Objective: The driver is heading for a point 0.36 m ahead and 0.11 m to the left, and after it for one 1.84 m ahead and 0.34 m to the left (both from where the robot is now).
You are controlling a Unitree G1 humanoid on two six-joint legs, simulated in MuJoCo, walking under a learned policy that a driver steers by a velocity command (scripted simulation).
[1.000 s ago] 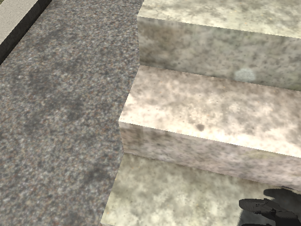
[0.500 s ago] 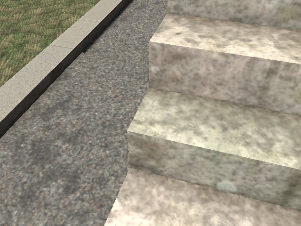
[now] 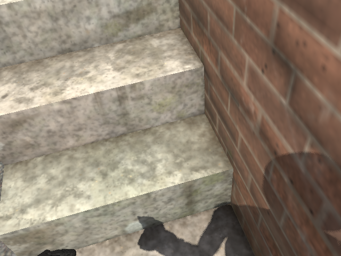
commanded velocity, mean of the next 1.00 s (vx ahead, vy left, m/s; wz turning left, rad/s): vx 0.00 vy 0.00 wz -0.07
